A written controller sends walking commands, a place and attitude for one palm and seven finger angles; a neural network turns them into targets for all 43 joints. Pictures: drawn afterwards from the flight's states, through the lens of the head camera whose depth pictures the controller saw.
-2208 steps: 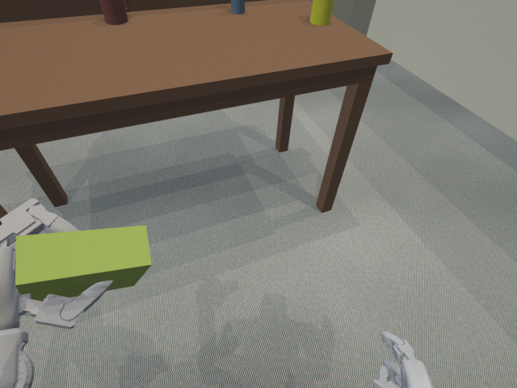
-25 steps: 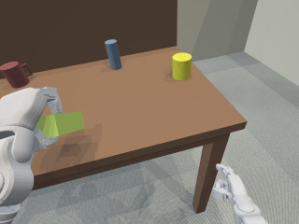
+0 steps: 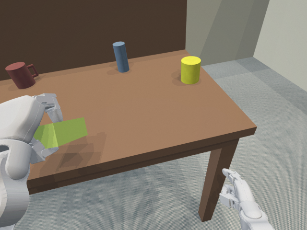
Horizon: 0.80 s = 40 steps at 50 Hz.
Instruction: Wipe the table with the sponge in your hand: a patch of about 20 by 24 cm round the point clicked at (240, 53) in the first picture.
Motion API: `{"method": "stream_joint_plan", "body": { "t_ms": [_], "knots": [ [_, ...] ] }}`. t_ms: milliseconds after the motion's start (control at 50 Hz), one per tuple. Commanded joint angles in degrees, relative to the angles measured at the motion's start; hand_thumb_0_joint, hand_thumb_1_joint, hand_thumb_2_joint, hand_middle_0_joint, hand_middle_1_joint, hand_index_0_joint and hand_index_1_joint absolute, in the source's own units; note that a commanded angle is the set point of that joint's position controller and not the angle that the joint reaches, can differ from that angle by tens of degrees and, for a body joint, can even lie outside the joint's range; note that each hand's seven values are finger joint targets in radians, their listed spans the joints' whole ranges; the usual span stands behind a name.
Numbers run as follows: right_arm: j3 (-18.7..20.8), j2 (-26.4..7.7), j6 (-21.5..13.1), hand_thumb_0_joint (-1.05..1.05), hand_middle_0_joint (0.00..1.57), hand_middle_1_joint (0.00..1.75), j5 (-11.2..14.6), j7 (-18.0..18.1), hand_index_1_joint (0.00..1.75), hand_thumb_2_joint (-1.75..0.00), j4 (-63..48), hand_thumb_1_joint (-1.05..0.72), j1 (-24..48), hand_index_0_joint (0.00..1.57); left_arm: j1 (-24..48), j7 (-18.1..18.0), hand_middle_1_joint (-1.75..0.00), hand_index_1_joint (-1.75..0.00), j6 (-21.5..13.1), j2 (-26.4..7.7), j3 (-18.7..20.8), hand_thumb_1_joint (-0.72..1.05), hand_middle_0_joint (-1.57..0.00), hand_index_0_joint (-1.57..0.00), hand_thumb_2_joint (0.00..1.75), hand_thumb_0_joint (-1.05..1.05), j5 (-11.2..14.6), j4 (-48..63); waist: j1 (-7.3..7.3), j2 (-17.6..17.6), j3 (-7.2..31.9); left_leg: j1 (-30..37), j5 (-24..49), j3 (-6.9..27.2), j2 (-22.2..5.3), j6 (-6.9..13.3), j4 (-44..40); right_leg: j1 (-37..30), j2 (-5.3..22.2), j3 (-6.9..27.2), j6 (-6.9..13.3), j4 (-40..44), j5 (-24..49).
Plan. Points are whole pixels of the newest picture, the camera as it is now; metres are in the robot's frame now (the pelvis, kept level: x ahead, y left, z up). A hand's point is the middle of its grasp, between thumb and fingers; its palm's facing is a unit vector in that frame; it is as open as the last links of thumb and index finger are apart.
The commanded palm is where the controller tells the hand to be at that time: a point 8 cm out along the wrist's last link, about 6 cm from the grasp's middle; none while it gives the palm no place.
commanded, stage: bring the sponge back beside the body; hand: left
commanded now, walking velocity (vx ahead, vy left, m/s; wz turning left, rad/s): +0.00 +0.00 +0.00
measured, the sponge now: (56, 132) +0.24 +0.30 +0.17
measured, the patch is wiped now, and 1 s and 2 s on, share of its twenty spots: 1.00 1.00 1.00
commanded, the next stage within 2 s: step back with the hand held close in 0.20 s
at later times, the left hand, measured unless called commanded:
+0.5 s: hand (67, 125) +0.23 +0.25 +0.21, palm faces +0.36 -0.79 -0.49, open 8.5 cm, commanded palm +0.16 +0.29 +0.27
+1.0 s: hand (57, 136) +0.18 +0.22 +0.24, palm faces +0.33 -0.82 -0.46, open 8.5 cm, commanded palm +0.12 +0.30 +0.27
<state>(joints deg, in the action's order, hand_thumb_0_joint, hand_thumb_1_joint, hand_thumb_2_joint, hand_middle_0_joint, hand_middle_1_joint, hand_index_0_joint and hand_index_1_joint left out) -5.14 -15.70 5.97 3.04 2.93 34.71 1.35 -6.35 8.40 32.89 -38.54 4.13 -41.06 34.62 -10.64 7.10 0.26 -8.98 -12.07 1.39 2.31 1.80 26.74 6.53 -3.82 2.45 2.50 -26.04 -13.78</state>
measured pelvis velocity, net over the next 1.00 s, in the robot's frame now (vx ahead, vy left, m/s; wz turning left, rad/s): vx -0.04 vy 0.02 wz -0.02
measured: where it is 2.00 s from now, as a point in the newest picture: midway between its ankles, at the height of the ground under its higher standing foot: outside the picture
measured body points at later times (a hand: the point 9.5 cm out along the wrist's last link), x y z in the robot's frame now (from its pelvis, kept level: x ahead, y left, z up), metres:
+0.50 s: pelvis +0.00 +0.01 +0.00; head +0.00 +0.01 +0.45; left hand +0.21 +0.29 +0.24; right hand +0.23 -0.19 -0.06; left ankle +0.03 +0.10 -0.74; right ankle +0.01 -0.10 -0.74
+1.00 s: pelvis -0.04 +0.02 -0.01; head -0.02 +0.04 +0.43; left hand +0.16 +0.27 +0.26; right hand +0.10 -0.23 -0.10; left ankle +0.03 +0.10 -0.74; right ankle +0.00 -0.09 -0.74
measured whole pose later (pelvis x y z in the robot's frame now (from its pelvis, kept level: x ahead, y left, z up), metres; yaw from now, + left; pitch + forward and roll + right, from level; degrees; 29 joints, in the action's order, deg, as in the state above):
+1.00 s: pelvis -0.04 +0.02 -0.01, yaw -1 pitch +2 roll -3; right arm -0.2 -12.5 3.3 1.3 2.7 34.8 -9.8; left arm -25.3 -8.0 -8.7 -28.7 26.6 3.8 45.4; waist 3.2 1.5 -0.1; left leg -26.7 -12.5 1.4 1.1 2.5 37.1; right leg 21.8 -4.7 0.6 0.9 -31.5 -11.9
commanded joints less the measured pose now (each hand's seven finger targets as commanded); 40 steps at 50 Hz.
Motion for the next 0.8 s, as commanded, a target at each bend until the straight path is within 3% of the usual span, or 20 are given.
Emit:
{"method": "stream_joint_plan", "body": {
  "t_ms": [0,40,120,180,240,280,300,320,340,360,380,400,420,440,480,520,580,640,720,780],
  "knots": [
    [1.99,-4.91,-2.88,0.00,0.20,0.30,-0.03,0.59,0.30,-0.90,-10.99,-0.90,15.42,0.20,14.48,-2.47,-1.60,-1.60,-0.91,-13.49,9.66,0.10,-1.20,-1.20,1.30,0.00,-2.54,6.57,0.59,-2.63,7.13,3.04,6.97,2.19,-0.37,-0.39,-4.19,1.83,0.97,4.82,1.41,6.57,1.87],
    [1.73,-4.65,-3.62,0.00,0.20,0.30,0.06,0.39,0.30,-0.90,-11.72,-0.90,15.88,0.20,16.21,-2.52,-1.60,-1.60,-0.64,-13.82,9.79,0.10,-1.20,-1.20,1.30,0.00,-2.81,9.35,0.22,-1.94,10.14,3.24,8.39,2.58,-0.25,-0.34,-3.89,0.15,0.97,4.94,1.70,5.63,3.33],
    [1.60,-4.41,-3.63,0.00,0.20,0.30,0.42,0.19,0.30,-0.90,-12.03,-0.90,17.70,0.20,13.64,-2.10,-1.60,-1.60,-0.31,-12.88,9.70,0.10,-1.20,-1.20,1.30,0.00,-2.16,10.30,0.64,-0.01,9.24,3.67,7.07,2.72,-0.58,-0.39,-4.94,0.35,0.19,6.05,1.85,6.27,2.48],
    [1.75,-4.65,-3.06,0.00,0.20,0.30,-0.03,0.25,0.30,-0.90,-11.32,-0.90,15.96,0.20,12.44,-2.26,-1.60,-1.60,-0.47,-12.51,9.32,0.10,-1.20,-1.20,1.30,0.00,-2.13,9.10,0.43,-2.48,8.48,3.15,7.77,2.41,-0.57,-0.42,-4.78,0.36,0.82,4.27,1.43,6.19,3.06],
    [1.62,-4.62,-3.50,0.00,0.20,0.30,-0.23,0.24,0.30,-0.90,-12.06,-0.90,16.08,0.20,16.01,-2.82,-1.60,-1.60,-0.32,-15.05,11.07,0.10,-1.20,-1.20,1.30,0.00,-3.10,11.92,-0.17,-1.34,11.23,3.09,8.52,2.60,-0.35,-0.31,-4.32,-0.90,0.72,4.93,1.85,5.24,3.30],
    [1.73,-4.73,-2.77,0.00,0.20,0.30,-0.19,0.11,0.30,-0.90,-11.17,-0.90,15.56,0.20,12.87,-2.81,-1.60,-1.60,-0.21,-13.66,10.52,0.10,-1.20,-1.20,1.30,0.00,-2.55,7.82,0.21,-2.68,8.46,2.80,8.41,2.43,-0.56,-0.55,-4.83,0.00,0.65,4.37,1.67,6.02,3.58],
    [1.29,-5.00,-2.32,0.00,0.20,0.30,0.02,0.60,0.30,-0.90,-9.63,-0.90,14.30,0.20,10.91,-2.29,-1.60,-1.60,1.24,-5.24,2.87,0.10,-1.20,-1.20,1.30,0.00,-3.73,-6.87,2.43,-5.71,1.25,1.20,5.46,1.36,-1.09,-0.94,-5.36,4.76,0.58,2.89,1.44,7.41,-0.04],
    [2.94,-2.89,-3.40,0.00,0.20,0.30,1.62,-1.03,0.30,-0.90,-20.87,-0.90,2.40,0.20,22.92,-8.25,-1.60,-1.60,-14.49,2.24,17.08,0.10,-1.20,-1.20,1.30,0.00,40.69,4.22,11.22,-10.82,-10.13,3.26,-8.59,3.46,-1.11,0.11,-0.69,20.34,1.21,10.20,0.30,16.62,-6.29],
    [2.29,-5.00,-3.72,0.00,0.20,0.30,-0.57,-0.76,0.30,-0.90,-15.39,-0.90,-0.22,0.20,7.51,-10.51,-1.60,-1.60,-19.73,-1.95,19.97,0.10,-1.20,-1.20,1.30,0.00,42.35,-4.36,8.97,-15.09,-0.28,4.16,-8.59,4.98,-1.57,0.86,2.39,19.25,3.45,10.89,1.31,15.38,-7.22],
    [2.77,-3.76,-3.24,0.00,0.20,0.30,-0.74,-1.12,0.30,-0.90,-15.26,-0.90,0.92,0.20,4.61,-11.03,-1.60,-1.60,-22.01,0.82,17.31,0.10,-1.20,-1.20,1.30,0.00,42.71,-2.20,9.19,-16.28,-0.01,4.15,-7.20,4.50,-0.77,0.76,4.24,20.23,4.81,10.78,1.72,14.35,-7.20],
    [3.82,-4.41,-2.20,0.00,0.20,0.30,-0.18,-0.78,0.30,-0.90,-15.35,-0.90,-2.03,0.20,5.51,-12.45,-1.60,-1.60,-25.07,-3.03,22.89,0.10,-1.20,-1.20,1.30,0.00,44.45,5.33,9.30,-19.44,2.24,4.61,-6.49,4.38,-1.66,0.68,8.24,20.63,8.81,11.77,1.55,15.54,-7.36],
    [3.70,-3.91,-2.04,0.00,0.20,0.30,-0.59,-0.40,0.30,-0.90,-14.65,-0.90,-2.53,0.20,5.40,-13.22,-1.60,-1.60,-28.18,-3.28,23.52,0.10,-1.20,-1.20,1.30,0.00,44.93,12.01,9.75,-17.40,6.07,4.46,-4.08,3.59,-2.62,0.64,9.51,18.63,11.88,12.10,2.22,13.95,-3.29],
    [3.31,-3.63,-2.72,0.00,0.20,0.30,-0.83,-0.37,0.30,-0.90,-14.66,-0.90,-1.74,0.20,5.04,-14.40,-1.60,-1.60,-30.96,-5.91,26.69,0.10,-1.20,-1.20,1.30,0.00,45.53,18.34,9.83,-13.13,8.42,5.19,-2.13,3.36,-2.94,0.69,8.77,17.71,12.51,13.92,2.56,12.43,-0.08],
    [3.44,-3.60,-2.92,0.00,0.20,0.30,-1.19,0.07,0.30,-0.90,-14.05,-0.90,-2.55,0.20,0.84,-15.08,-1.60,-1.60,-32.80,-3.60,25.96,0.10,-1.20,-1.20,1.30,0.00,45.76,20.43,10.14,-6.38,11.47,4.48,3.25,3.44,-4.57,0.69,5.72,12.87,12.98,11.18,2.65,7.78,8.68],
    [4.29,-4.86,-3.09,0.00,0.20,0.30,-1.35,0.22,0.30,-0.90,-14.38,-0.90,-1.87,0.20,-3.03,-16.57,-1.60,-1.60,-35.49,-3.84,28.51,0.10,-1.20,-1.20,1.30,0.00,46.05,26.85,9.28,5.91,13.83,0.43,11.96,7.33,-8.07,0.67,0.45,6.56,9.53,6.94,1.09,-0.01,19.02],
    [4.55,-5.21,-3.95,0.00,0.20,0.30,-1.87,0.49,0.30,-0.90,-14.37,-0.90,-1.26,0.20,-6.06,-17.74,-1.60,-1.60,-37.64,-6.03,32.76,0.10,-1.20,-1.20,1.30,0.00,46.08,29.22,8.34,11.72,13.37,-3.60,16.65,10.26,-10.07,1.14,-2.75,4.57,5.79,3.35,-0.51,-4.40,14.71],
    [5.40,-4.37,-4.14,0.00,0.20,0.30,-2.45,0.31,0.30,-0.90,-11.01,-0.90,-3.88,0.20,-6.92,-18.32,-1.60,-1.60,-39.13,-3.13,32.81,0.10,-1.20,-1.20,1.30,0.00,45.54,21.75,9.42,7.41,13.56,-2.74,26.70,12.43,-13.08,1.34,-4.12,7.63,3.08,0.82,-1.75,-8.64,-1.16],
    [6.88,-4.93,-4.64,0.00,0.20,0.30,-2.49,0.12,0.30,-0.90,-9.39,-0.90,-5.88,0.20,-5.45,-18.16,-1.60,-1.60,-40.42,-1.71,32.84,0.10,-1.20,-1.20,1.30,0.00,45.61,14.11,10.32,2.34,13.92,-0.22,31.02,12.81,-14.17,1.23,-3.64,9.36,2.36,0.28,-2.16,-7.84,-4.88],
    [7.67,-5.44,-4.57,0.00,0.20,0.30,-1.45,-0.20,0.30,-0.90,-8.70,-0.90,-5.42,0.20,-8.17,-17.28,-1.60,-1.60,-40.86,-0.19,31.98,0.10,-1.20,-1.20,1.30,0.00,45.70,6.16,10.86,-5.13,12.83,-3.04,28.01,11.39,-13.16,0.51,-0.68,6.35,4.32,1.65,-1.77,-2.59,6.41],
    [7.75,-5.32,-4.17,0.00,0.20,0.30,-0.90,-0.39,0.30,-0.90,-9.77,-0.90,-4.27,0.20,-10.92,-16.83,-1.60,-1.60,-41.94,0.30,30.94,0.10,-1.20,-1.20,1.30,0.00,45.79,10.45,11.20,-10.09,10.90,-9.30,11.96,9.14,-10.79,0.44,2.90,6.50,8.98,5.96,-0.18,0.59,15.63]
  ]
}}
